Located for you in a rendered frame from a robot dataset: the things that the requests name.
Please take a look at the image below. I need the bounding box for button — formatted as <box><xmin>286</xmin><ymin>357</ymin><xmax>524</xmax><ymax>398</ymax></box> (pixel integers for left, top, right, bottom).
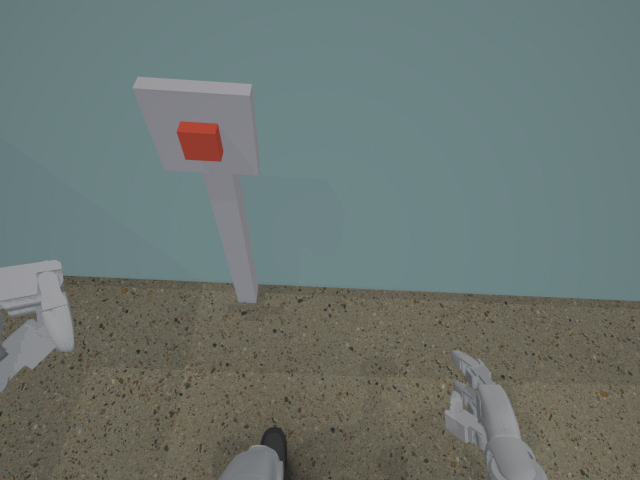
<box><xmin>177</xmin><ymin>121</ymin><xmax>223</xmax><ymax>162</ymax></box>

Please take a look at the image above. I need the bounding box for panel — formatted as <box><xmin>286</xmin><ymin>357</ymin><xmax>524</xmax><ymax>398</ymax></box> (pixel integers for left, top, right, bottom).
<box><xmin>132</xmin><ymin>77</ymin><xmax>260</xmax><ymax>303</ymax></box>

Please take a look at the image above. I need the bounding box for right robot hand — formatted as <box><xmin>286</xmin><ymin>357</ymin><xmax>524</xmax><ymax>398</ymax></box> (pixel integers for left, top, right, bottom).
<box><xmin>445</xmin><ymin>350</ymin><xmax>521</xmax><ymax>451</ymax></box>

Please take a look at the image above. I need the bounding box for left robot thigh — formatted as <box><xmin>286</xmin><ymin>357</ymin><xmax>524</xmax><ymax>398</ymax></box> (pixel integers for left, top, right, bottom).
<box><xmin>218</xmin><ymin>450</ymin><xmax>284</xmax><ymax>480</ymax></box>

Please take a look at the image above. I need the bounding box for left robot hand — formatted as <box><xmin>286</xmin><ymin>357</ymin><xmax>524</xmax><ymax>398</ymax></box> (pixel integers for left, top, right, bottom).
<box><xmin>0</xmin><ymin>260</ymin><xmax>74</xmax><ymax>392</ymax></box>

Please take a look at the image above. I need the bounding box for right robot forearm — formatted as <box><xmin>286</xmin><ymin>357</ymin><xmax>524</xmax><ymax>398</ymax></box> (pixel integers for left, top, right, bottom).
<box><xmin>485</xmin><ymin>437</ymin><xmax>547</xmax><ymax>480</ymax></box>

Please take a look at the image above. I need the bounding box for left robot foot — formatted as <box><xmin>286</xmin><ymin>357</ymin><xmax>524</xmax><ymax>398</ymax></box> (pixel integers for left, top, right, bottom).
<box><xmin>261</xmin><ymin>427</ymin><xmax>287</xmax><ymax>480</ymax></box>

